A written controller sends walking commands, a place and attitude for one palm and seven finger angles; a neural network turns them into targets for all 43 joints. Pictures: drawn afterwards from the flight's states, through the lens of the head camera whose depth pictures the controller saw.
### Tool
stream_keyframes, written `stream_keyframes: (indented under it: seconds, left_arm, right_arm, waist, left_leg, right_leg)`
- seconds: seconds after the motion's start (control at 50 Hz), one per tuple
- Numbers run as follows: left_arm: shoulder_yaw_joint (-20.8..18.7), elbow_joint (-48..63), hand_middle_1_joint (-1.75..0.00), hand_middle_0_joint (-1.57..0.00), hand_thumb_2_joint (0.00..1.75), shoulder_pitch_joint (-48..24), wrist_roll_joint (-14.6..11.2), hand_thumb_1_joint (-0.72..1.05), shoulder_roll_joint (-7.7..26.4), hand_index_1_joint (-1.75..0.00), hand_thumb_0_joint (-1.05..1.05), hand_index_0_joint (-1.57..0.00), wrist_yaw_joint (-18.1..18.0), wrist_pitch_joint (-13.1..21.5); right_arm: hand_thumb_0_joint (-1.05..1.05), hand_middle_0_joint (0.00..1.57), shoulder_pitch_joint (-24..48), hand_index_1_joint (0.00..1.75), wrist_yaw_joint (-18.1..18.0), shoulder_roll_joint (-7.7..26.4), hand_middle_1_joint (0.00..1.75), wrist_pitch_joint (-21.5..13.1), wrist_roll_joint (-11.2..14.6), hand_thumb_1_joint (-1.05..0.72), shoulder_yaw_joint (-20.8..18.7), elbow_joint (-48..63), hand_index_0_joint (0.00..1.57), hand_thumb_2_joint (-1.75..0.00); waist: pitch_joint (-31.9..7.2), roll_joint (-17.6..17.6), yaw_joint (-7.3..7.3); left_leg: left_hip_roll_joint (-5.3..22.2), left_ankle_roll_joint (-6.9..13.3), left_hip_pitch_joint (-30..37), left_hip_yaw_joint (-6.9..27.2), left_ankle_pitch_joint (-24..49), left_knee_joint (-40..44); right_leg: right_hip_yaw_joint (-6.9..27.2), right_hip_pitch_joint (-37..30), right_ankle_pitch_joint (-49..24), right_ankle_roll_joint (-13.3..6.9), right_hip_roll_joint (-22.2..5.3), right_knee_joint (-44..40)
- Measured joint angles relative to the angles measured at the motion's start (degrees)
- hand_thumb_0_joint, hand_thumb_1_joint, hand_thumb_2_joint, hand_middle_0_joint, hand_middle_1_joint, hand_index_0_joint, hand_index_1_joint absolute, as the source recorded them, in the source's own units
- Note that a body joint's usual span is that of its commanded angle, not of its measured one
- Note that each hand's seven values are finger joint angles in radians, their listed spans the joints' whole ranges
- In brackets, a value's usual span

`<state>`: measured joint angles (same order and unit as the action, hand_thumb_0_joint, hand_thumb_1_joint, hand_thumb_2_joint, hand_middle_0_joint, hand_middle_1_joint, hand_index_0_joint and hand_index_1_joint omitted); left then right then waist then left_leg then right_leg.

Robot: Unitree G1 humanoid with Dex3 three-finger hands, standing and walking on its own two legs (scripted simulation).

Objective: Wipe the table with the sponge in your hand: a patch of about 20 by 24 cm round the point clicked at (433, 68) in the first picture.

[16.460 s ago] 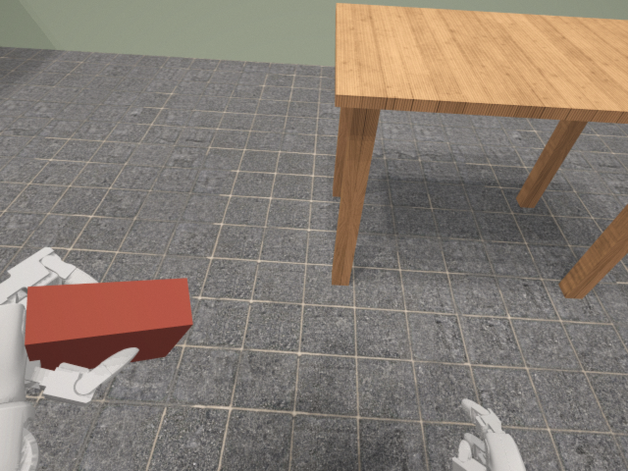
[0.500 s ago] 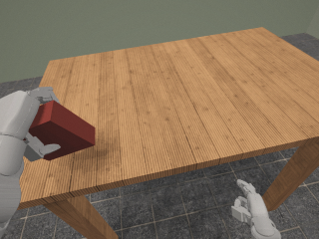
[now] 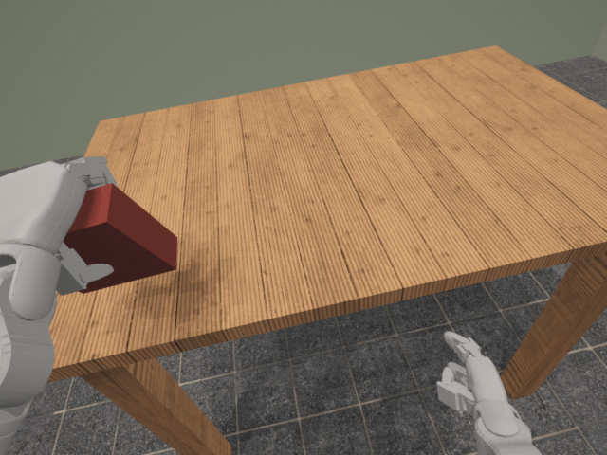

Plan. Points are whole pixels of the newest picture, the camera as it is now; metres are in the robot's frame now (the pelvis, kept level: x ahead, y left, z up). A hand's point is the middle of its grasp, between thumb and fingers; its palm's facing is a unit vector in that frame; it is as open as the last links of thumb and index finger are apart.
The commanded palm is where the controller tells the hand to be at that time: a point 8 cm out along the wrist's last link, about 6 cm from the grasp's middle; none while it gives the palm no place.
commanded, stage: turn the palm down, sponge in hand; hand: left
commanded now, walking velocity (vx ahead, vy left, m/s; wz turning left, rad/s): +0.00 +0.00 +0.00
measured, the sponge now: (108, 252) +0.25 +0.28 +0.18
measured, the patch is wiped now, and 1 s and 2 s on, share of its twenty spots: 0.00 0.00 0.00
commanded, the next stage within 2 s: move the sponge above the wiping area in 0.34 s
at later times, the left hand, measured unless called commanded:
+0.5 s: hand (81, 231) +0.24 +0.28 +0.23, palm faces +0.30 -0.08 -0.95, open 9.2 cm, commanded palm +0.19 +0.27 +0.30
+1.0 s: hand (96, 229) +0.27 +0.29 +0.20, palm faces +0.22 -0.09 -0.97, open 9.2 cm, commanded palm +0.22 +0.29 +0.29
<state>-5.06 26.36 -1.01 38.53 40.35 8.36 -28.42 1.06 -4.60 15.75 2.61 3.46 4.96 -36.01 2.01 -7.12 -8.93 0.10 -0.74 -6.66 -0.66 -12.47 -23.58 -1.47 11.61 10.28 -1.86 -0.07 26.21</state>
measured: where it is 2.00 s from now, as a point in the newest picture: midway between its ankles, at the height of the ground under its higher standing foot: outside the picture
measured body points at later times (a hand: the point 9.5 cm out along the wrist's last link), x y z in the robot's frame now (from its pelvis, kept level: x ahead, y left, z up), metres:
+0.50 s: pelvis -0.01 -0.01 +0.00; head -0.03 -0.06 +0.44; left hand +0.22 +0.28 +0.28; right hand +0.27 -0.20 -0.07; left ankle +0.01 +0.13 -0.74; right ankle +0.05 -0.10 -0.74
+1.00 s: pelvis +0.00 +0.01 +0.00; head -0.01 -0.04 +0.45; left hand +0.25 +0.29 +0.26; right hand +0.27 -0.17 -0.07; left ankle +0.01 +0.13 -0.74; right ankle +0.05 -0.10 -0.74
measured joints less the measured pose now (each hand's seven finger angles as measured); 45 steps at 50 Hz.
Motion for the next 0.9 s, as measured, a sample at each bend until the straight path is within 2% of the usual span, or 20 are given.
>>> stream_keyframes:
  seconds: [0.48, 0.72, 0.9]
  left_arm:
    - [0.0, -2.8, -1.4, -0.82, 1.05, -0.6, 0.0, -0.44, -0.7, -1.4, 0.0, -0.83, -1.0, 1.6]
    - [3.5, -6.9, -1.4, -0.82, 1.05, -4.2, 2.2, -0.44, -2.5, -1.4, 0.0, -0.83, -1.0, 1.8]
    - [4.6, -10.3, -1.4, -0.82, 1.05, -6.5, 3.6, -0.44, -2.9, -1.4, 0.0, -0.83, -0.2, 1.1]
  right_arm:
    - [0.01, 0.2, -0.3, 0.3, -0.4, 0.9, 0.29, -0.8, 0.2, -0.9, -1.3, 0.0, 0.2, -0.9]
    - [0.01, 0.2, -0.7, 0.3, -0.6, -0.2, 0.29, -1.3, 0.0, -0.9, -0.6, -0.7, 0.2, -0.9]
    - [0.01, 0.2, -0.6, 0.3, -0.4, -0.5, 0.29, -1.3, 0.0, -0.9, -0.1, -0.9, 0.2, -0.9]
  waist:
    - [-0.6, 0.2, 0.34]
    - [-0.2, 0.6, 0.33]
    - [0.1, 0.9, 0.49]
  left_leg:
    - [0.5, -0.5, 0.2, -0.1, -0.3, -1.1]
    - [-0.4, 0.2, 0.3, -0.1, 0.3, -0.4]
    - [-0.7, 0.5, 0.3, -0.1, 0.4, 0.3]
  right_leg:
    - [0.1, 0.0, 0.3, -0.5, 0.5, 1.2]
    - [0.2, -0.2, -0.2, 0.2, -0.3, 0.6]
    - [0.2, -0.4, -0.5, 0.5, -0.6, -0.3]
